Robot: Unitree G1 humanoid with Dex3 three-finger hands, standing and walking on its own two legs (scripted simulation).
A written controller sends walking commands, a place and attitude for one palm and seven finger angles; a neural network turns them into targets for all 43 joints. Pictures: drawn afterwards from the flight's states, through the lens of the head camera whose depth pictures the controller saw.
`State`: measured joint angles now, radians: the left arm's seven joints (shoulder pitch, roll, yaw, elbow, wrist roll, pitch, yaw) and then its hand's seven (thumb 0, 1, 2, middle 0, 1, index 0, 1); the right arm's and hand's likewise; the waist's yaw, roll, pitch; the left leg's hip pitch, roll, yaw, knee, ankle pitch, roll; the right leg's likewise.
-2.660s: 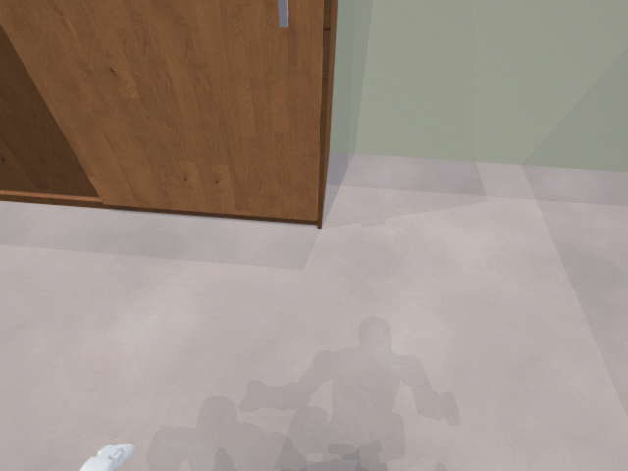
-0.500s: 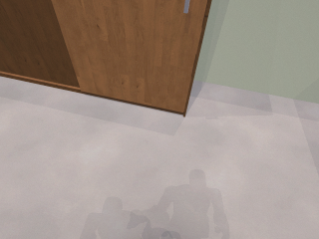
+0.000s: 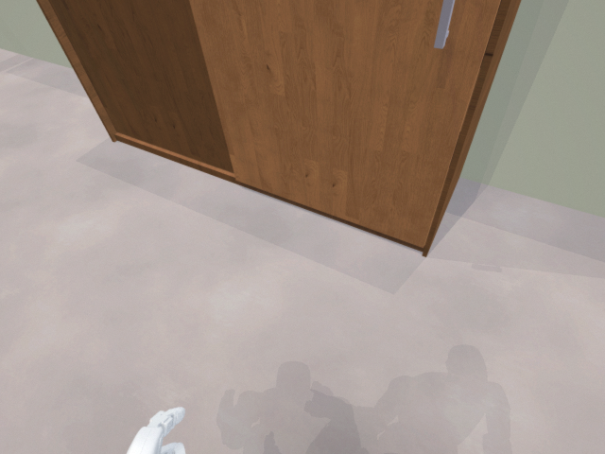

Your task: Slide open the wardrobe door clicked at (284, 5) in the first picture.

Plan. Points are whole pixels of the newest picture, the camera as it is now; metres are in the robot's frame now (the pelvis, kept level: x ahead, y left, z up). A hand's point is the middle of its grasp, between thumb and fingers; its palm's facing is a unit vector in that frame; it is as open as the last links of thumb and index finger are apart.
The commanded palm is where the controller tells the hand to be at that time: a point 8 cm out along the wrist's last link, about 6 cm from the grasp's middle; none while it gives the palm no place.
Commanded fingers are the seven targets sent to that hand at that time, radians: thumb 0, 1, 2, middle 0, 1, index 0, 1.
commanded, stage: walk to a spot facing it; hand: right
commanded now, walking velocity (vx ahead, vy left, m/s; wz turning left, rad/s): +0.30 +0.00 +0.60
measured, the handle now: out of the picture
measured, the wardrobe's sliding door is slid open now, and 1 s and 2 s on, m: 0.00 0.00 0.00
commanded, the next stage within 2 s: turn to face it in 1.40 s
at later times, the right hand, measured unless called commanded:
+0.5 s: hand (357, 321) +0.37 -0.09 -0.16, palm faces -0.42 +0.90 -0.10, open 7.4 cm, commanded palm none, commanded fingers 0.00 -0.90 -0.90 0.20 0.30 0.20 0.30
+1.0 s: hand (386, 290) +0.44 -0.15 -0.16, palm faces -0.41 +0.88 -0.23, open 7.3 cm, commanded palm none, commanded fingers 0.00 -0.90 -0.90 0.20 0.30 0.20 0.30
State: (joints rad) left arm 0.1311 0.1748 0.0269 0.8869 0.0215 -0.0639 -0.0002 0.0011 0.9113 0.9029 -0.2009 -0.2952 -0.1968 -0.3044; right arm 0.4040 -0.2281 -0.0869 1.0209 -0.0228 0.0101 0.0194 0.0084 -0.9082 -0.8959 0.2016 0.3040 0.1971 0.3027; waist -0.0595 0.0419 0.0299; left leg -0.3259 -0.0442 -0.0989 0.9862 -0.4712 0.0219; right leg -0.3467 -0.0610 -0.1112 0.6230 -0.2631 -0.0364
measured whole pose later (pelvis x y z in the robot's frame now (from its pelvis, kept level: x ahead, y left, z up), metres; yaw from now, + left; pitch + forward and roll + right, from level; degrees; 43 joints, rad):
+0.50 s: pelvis +0.17 +0.00 +0.00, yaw +19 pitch +0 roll +1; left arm 0.55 0.13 0.03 1.12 0.03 -0.05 0.03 0.00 0.91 0.90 -0.20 -0.29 -0.19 -0.30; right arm 0.01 -0.17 -0.06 0.91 -0.03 0.03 0.06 0.01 -0.91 -0.90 0.19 0.30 0.19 0.30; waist 0.09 0.01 0.12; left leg -0.53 0.01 0.16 0.71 -0.23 0.06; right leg 0.08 -0.10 -0.44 0.43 -0.47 0.02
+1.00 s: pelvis +0.34 +0.03 +0.00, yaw +34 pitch +0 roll +1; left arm 0.06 0.21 0.04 0.86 0.02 -0.03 0.00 0.00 0.92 0.90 -0.20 -0.29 -0.19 -0.30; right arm 0.37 -0.23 -0.08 0.97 -0.02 -0.01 0.01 0.00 -0.91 -0.90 0.20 0.30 0.20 0.30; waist -0.09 0.01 0.02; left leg -0.22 -0.08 -0.08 0.54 -0.32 0.03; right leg -0.37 -0.06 -0.06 0.56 -0.25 0.07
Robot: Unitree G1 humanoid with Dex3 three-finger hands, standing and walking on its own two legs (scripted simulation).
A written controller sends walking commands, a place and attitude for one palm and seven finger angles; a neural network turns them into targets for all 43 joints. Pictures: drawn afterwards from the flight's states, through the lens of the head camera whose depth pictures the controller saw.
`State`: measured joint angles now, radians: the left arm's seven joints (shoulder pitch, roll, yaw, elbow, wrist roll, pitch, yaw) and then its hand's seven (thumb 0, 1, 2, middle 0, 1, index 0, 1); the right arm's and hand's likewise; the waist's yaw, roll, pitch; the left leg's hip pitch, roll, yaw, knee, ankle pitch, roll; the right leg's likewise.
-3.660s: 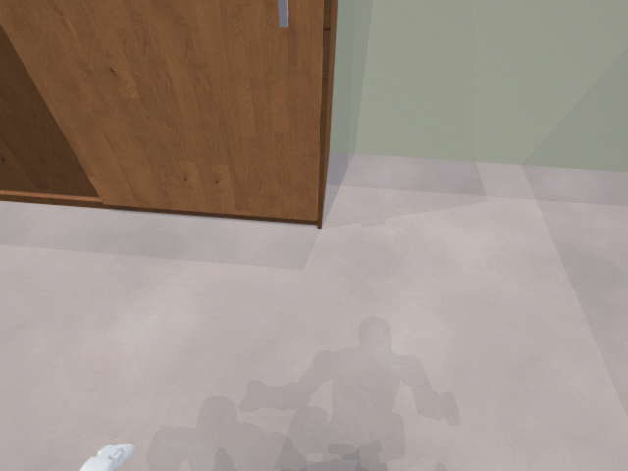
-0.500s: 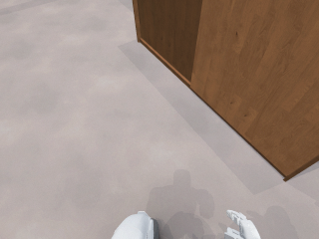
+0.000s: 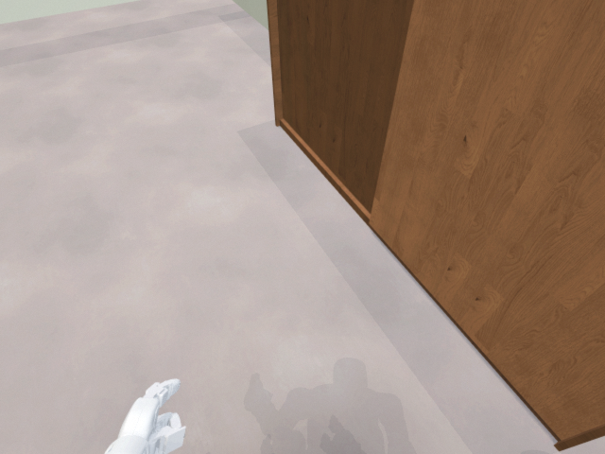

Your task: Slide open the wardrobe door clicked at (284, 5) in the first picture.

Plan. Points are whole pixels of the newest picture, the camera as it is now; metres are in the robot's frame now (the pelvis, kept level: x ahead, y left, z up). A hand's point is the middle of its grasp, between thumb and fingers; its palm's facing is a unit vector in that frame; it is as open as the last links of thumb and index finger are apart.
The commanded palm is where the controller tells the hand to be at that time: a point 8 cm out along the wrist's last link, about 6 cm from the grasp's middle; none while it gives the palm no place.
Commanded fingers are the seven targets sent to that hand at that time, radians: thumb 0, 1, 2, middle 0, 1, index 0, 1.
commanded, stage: walk to a spot facing it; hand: right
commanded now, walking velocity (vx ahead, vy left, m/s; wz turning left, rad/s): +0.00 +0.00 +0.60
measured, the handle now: out of the picture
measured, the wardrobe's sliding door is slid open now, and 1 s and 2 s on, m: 0.00 0.00 0.00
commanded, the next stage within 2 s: turn to face it in 0.40 s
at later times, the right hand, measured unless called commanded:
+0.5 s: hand (379, 368) +0.28 -0.14 -0.16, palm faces -0.36 +0.89 -0.27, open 7.4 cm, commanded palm none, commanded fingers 0.00 -0.90 -0.90 0.20 0.30 0.20 0.30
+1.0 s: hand (397, 398) +0.23 -0.16 -0.17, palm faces -0.19 +0.96 -0.18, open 7.4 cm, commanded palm none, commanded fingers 0.00 -0.90 -0.90 0.20 0.30 0.20 0.30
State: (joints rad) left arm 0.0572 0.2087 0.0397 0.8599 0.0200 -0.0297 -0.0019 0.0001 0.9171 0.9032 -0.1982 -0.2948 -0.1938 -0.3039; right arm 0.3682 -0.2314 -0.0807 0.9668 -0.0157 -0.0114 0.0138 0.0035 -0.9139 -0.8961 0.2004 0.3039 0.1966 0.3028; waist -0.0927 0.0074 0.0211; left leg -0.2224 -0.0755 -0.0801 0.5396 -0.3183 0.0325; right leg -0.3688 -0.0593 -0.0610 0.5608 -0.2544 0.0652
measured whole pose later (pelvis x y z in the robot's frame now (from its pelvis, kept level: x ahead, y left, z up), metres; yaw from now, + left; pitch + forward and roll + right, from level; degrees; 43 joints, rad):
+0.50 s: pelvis +0.08 +0.01 -0.01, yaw +21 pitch +1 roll +0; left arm 0.32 0.25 0.08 0.98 0.02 0.03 0.01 0.00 0.92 0.90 -0.20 -0.30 -0.20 -0.30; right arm 0.10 -0.23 -0.08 0.88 -0.02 0.02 0.02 0.01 -0.91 -0.90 0.20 0.30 0.19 0.30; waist 0.05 -0.04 0.11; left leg -0.37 0.03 0.11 0.66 -0.24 0.02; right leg -0.27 -0.22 -0.29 0.83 -0.48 0.06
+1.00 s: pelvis +0.11 +0.00 +0.00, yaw +13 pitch +1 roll +2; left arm 0.27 0.15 0.04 0.98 0.03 0.02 0.01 0.01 0.93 0.90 -0.20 -0.30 -0.20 -0.30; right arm 0.16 -0.18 -0.07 0.96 -0.01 0.05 -0.01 0.01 -0.91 -0.90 0.20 0.30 0.20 0.30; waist 0.04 0.01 0.06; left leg -0.43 0.04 0.04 1.01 -0.46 -0.05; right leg -0.33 -0.01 -0.05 0.52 -0.21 -0.05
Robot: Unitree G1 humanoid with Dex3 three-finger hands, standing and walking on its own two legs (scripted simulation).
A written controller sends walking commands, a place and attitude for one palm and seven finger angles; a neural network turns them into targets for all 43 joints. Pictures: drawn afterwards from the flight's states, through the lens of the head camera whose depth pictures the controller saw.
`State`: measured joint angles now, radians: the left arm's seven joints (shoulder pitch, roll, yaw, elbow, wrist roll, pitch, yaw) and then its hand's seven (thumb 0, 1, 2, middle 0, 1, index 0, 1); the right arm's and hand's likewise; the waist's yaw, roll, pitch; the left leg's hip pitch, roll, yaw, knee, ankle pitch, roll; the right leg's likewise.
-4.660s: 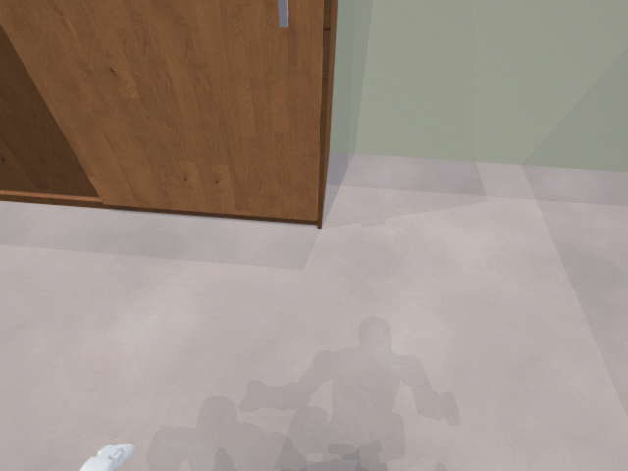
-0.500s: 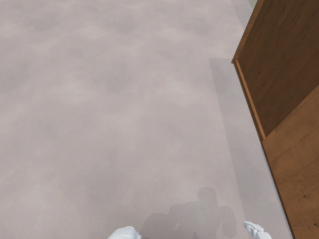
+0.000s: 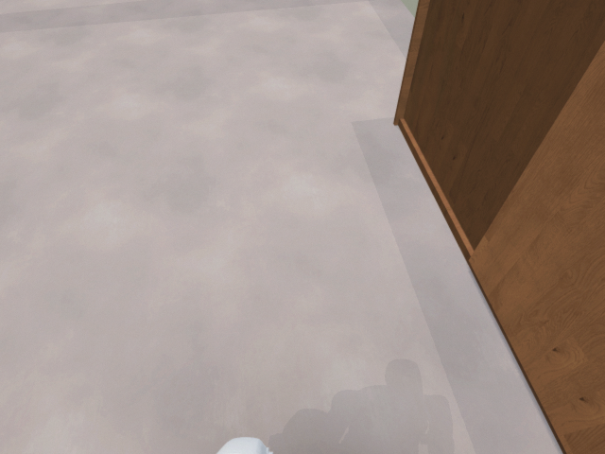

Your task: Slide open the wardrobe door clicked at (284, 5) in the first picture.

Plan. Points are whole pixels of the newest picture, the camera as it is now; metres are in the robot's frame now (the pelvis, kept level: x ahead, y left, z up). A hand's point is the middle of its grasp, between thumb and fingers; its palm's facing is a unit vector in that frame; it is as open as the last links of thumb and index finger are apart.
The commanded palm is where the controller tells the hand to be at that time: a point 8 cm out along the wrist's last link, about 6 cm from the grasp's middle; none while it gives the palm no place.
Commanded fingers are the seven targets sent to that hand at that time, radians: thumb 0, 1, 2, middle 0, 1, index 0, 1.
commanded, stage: turn to face it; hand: right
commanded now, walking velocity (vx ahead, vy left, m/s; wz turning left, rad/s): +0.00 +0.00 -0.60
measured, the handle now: out of the picture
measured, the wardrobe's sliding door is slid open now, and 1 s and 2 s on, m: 0.00 0.00 0.00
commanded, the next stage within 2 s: none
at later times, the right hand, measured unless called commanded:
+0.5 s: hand out of the picture -0.04 -0.16 -0.16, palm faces +0.35 +0.90 -0.25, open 7.4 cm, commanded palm none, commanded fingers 0.00 -0.90 -0.90 0.20 0.30 0.20 0.30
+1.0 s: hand out of the picture -0.06 -0.22 -0.15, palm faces +0.58 +0.76 -0.28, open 7.4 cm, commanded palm none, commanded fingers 0.00 -0.90 -0.90 0.20 0.30 0.20 0.30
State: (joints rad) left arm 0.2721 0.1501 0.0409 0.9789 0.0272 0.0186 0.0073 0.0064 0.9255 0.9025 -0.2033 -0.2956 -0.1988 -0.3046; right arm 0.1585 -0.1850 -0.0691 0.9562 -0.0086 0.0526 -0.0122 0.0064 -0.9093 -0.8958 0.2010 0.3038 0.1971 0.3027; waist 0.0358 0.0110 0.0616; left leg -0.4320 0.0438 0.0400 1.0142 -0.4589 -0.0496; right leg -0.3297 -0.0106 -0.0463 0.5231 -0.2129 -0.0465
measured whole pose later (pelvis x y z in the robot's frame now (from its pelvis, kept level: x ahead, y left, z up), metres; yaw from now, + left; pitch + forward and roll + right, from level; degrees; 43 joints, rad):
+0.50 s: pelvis -0.03 +0.05 +0.00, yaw -20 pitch +0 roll -2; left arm 0.13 0.29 0.09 0.91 0.02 0.09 -0.03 0.00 0.92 0.90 -0.20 -0.29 -0.19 -0.30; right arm 0.23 -0.20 -0.03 0.90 -0.03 0.02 -0.01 0.01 -0.91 -0.90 0.20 0.30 0.20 0.30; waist -0.01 0.01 0.08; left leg -0.22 0.14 0.21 0.53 -0.30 -0.01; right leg -0.43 -0.04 -0.05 0.92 -0.43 0.08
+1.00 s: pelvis -0.03 +0.03 +0.00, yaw -37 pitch +1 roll +0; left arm 0.20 0.22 0.06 0.91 0.02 0.04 -0.01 0.00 0.91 0.90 -0.20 -0.30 -0.20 -0.30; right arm 0.12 -0.25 -0.06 0.86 0.00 0.05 -0.01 0.01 -0.91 -0.90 0.20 0.30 0.19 0.30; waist 0.03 -0.01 0.09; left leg -0.41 0.05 0.01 0.81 -0.43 -0.10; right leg -0.26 0.05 0.09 0.51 -0.27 -0.02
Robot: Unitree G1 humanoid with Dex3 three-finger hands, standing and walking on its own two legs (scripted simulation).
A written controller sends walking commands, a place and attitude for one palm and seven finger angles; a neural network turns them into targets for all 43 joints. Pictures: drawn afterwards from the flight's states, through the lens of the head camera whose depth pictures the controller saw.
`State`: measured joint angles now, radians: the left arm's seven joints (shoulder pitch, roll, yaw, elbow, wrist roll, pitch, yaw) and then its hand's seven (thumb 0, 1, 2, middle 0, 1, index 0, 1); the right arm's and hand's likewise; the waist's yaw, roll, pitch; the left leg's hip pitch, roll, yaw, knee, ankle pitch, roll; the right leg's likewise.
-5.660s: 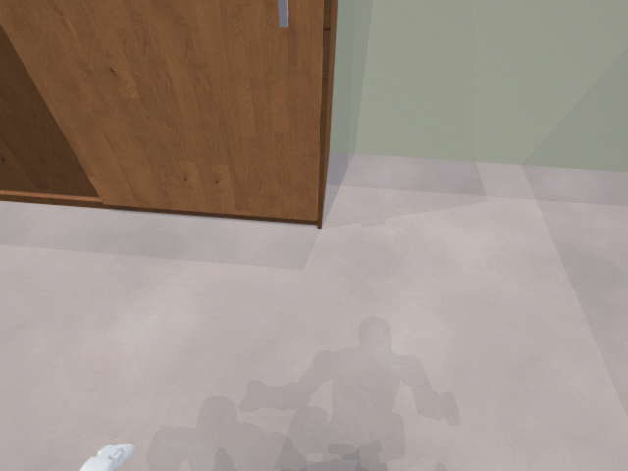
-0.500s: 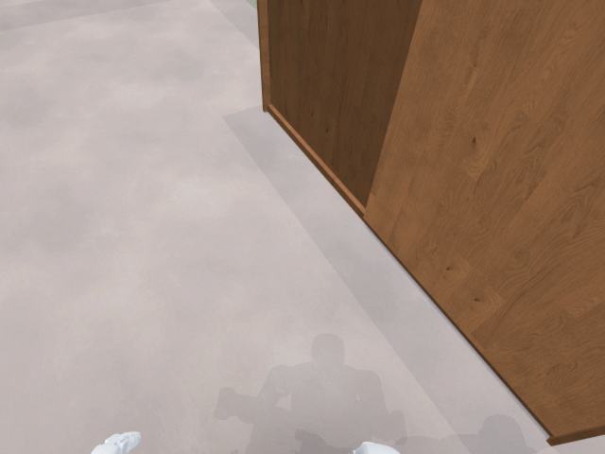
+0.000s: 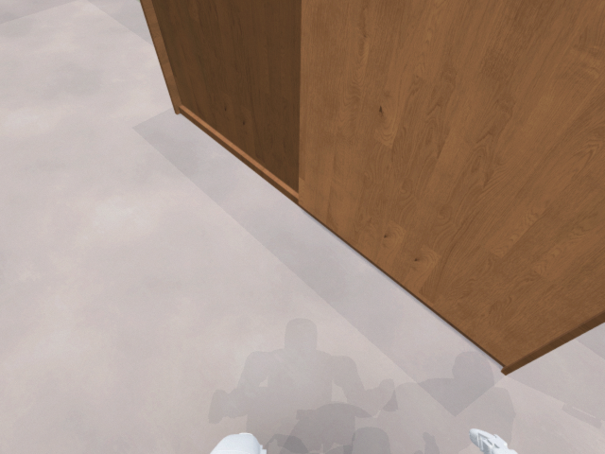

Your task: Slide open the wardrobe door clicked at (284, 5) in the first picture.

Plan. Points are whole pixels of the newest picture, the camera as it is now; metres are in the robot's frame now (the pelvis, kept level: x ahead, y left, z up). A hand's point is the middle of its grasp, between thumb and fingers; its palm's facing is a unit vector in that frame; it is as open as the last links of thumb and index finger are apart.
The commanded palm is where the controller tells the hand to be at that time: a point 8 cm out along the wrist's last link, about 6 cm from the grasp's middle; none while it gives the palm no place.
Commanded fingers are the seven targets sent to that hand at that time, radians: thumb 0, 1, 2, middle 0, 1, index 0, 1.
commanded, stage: turn to face it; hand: right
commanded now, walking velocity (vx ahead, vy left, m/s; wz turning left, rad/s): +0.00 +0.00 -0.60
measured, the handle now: out of the picture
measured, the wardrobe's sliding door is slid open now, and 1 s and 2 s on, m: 0.00 0.00 0.00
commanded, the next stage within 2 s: take the last steps up to it in 1.06 s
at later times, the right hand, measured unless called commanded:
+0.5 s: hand out of the picture -0.04 -0.20 -0.17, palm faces +0.35 +0.90 -0.25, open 7.4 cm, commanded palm none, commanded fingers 0.00 -0.90 -0.90 0.20 0.30 0.20 0.30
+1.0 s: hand out of the picture -0.03 -0.23 -0.15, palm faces +0.52 +0.82 -0.23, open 7.4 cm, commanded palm none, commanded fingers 0.00 -0.90 -0.90 0.20 0.30 0.20 0.30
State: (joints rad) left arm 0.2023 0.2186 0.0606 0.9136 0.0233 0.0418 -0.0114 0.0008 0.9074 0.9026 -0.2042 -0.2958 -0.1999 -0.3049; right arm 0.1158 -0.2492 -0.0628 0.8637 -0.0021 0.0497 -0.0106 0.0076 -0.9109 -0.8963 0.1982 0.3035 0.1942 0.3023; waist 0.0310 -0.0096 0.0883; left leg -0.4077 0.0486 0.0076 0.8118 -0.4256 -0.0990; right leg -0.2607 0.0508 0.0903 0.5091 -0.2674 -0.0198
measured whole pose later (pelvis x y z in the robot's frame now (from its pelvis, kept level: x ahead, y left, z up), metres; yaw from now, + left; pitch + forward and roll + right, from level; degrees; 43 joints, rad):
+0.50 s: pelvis -0.01 +0.01 +0.00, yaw -20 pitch +0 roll -1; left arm 0.12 0.27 0.07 0.92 0.01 0.08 -0.03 0.00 0.92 0.90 -0.20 -0.29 -0.19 -0.30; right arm 0.25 -0.23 -0.04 0.90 -0.03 0.03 -0.01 0.01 -0.90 -0.90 0.20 0.30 0.20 0.30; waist -0.01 0.02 0.11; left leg -0.22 0.17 0.29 0.58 -0.33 -0.02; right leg -0.34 -0.04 -0.09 0.76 -0.41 0.07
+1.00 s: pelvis -0.02 -0.01 +0.00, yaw -32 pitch +0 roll +1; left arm 0.22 0.19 0.04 0.94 0.02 0.03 0.00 0.00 0.91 0.90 -0.20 -0.30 -0.20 -0.30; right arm 0.13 -0.22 -0.05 0.91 -0.01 0.06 -0.01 0.01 -0.91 -0.90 0.20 0.30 0.19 0.30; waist 0.03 0.00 0.07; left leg -0.37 0.05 0.02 0.83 -0.44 -0.08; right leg -0.24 0.06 0.05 0.46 -0.21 -0.06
